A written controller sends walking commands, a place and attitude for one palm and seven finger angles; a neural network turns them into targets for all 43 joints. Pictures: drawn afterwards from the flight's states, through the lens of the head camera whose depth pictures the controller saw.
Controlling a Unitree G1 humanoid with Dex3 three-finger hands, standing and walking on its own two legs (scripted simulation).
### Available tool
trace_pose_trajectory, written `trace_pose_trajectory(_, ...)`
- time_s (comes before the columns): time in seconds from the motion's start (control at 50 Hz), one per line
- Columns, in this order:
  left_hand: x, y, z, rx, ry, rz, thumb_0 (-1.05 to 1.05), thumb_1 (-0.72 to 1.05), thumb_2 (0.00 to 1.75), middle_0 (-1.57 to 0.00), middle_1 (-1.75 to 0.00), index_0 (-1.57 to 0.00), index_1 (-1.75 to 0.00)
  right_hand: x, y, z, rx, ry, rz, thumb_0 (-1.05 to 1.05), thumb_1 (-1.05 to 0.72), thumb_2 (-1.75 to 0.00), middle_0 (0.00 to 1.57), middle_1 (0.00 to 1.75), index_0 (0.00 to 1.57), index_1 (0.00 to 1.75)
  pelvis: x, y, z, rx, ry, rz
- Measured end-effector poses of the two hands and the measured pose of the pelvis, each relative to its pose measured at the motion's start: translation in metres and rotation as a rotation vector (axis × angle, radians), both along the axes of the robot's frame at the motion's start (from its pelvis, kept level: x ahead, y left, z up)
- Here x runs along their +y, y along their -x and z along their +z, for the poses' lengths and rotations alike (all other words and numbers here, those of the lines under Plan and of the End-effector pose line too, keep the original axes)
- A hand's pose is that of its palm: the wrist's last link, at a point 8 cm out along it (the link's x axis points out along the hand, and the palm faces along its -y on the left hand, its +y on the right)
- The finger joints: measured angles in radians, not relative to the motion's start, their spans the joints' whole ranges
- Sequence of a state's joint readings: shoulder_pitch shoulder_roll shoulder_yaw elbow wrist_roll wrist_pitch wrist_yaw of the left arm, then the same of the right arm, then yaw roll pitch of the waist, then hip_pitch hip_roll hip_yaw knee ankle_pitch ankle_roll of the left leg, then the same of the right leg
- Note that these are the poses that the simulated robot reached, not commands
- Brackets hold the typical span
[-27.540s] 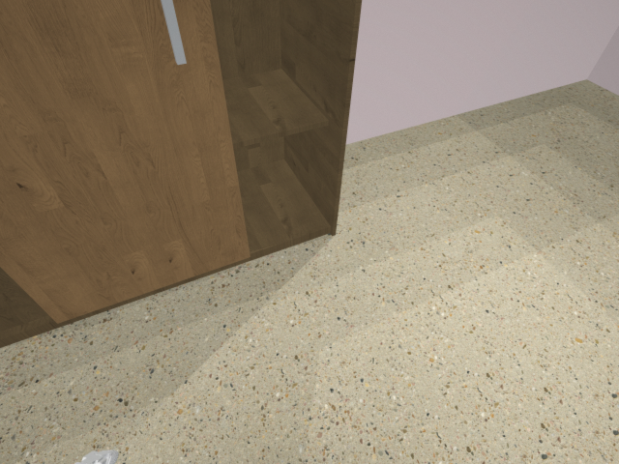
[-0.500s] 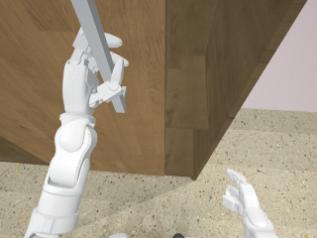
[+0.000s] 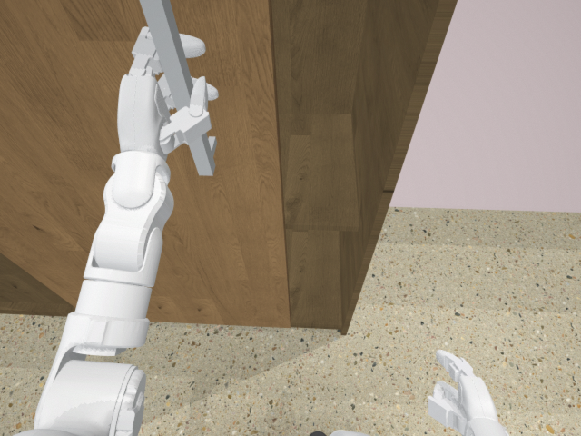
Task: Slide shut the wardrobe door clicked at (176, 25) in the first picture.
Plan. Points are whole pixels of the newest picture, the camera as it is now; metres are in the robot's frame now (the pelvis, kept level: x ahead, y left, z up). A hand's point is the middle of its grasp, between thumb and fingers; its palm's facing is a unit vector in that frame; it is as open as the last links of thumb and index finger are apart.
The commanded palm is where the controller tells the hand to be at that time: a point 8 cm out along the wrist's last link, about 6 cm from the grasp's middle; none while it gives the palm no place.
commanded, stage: step sideways, sliding the door along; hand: left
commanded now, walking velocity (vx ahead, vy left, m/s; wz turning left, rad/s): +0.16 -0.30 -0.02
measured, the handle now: (182, 65) +0.46 +0.14 +0.25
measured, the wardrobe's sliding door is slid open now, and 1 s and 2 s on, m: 0.17 0.17 0.17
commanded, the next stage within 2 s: stop walking and hold the door there in 1.16 s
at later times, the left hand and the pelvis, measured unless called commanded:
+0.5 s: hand (202, 113) +0.41 +0.12 +0.23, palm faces +0.10 -0.99 -0.11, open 6.2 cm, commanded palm +0.39 +0.15 +0.24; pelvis -0.02 -0.01 +0.00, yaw -1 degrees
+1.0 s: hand (201, 113) +0.41 +0.12 +0.23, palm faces +0.07 -0.99 -0.11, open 6.2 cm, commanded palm +0.39 +0.16 +0.24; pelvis -0.01 +0.00 +0.00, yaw +0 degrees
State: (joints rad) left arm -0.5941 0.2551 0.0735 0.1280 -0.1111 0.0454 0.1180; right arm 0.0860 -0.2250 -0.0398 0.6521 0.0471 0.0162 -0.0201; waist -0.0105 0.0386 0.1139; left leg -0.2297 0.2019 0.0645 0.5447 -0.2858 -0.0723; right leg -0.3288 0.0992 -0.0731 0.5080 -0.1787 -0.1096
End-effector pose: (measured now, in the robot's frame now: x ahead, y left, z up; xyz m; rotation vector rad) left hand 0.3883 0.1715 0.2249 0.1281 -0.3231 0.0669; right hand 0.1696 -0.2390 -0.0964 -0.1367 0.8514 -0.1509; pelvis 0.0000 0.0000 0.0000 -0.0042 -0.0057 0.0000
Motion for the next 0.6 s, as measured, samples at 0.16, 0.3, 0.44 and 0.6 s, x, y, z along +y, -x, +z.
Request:
trace_pose_trajectory(0.16, -0.001, 0.002, 0.002, 0.029, 0.012, 0.009, 0.03, 0.77, 0.79, -0.46, -1.4, -0.21, -1.39, -0.003, 0.023, -0.003, 0.013, 0.005, -0.005, 0.01, -0.91, -0.9, 0.2, 0.3, 0.2, 0.3, -0.002, 0.011, -0.001, -0.004, -0.005, -0.009)
trace_pose_trajectory(0.3, -0.002, 0.003, 0.003, 0.044, 0.012, 0.017, 0.03, 0.77, 0.79, -0.46, -1.4, -0.21, -1.39, -0.001, 0.032, -0.005, 0.021, -0.009, -0.007, 0.01, -0.9, -0.9, 0.2, 0.3, 0.2, 0.3, -0.005, 0.015, 0.0, -0.012, -0.009, -0.009)
trace_pose_trajectory(0.44, -0.002, 0.003, 0.003, 0.05, 0.012, 0.016, 0.03, 0.77, 0.79, -0.46, -1.4, -0.21, -1.39, -0.001, 0.031, -0.004, 0.011, -0.007, -0.003, 0.01, -0.9, -0.9, 0.2, 0.3, 0.2, 0.3, -0.005, 0.016, 0.0, -0.012, -0.008, -0.01)
trace_pose_trajectory(0.6, -0.002, 0.003, 0.003, 0.049, 0.013, 0.011, 0.03, 0.77, 0.79, -0.46, -1.4, -0.21, -1.38, -0.003, 0.025, -0.001, -0.006, 0.0, -0.004, 0.01, -0.9, -0.9, 0.2, 0.3, 0.2, 0.3, -0.004, 0.015, 0.001, -0.009, -0.008, -0.007)
